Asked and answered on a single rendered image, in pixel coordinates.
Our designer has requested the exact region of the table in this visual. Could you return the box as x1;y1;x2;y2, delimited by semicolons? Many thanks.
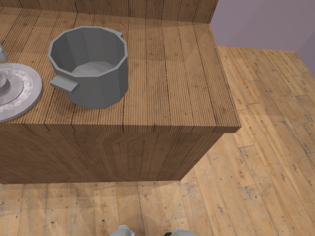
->
0;0;242;184

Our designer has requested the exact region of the lid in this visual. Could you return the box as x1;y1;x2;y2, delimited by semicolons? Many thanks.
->
0;63;43;122

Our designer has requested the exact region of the robot shin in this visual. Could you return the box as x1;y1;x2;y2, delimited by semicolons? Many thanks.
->
171;228;184;235
118;225;129;230

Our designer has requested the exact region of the knob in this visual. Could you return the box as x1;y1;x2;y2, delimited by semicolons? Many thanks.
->
0;74;10;94

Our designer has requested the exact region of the pot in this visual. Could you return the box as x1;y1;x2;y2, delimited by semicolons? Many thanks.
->
47;26;128;109

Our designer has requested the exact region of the left robot shin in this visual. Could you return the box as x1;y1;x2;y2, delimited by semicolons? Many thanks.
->
118;225;129;230

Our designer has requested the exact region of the right robot shin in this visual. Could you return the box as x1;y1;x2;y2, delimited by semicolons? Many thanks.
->
171;228;184;235

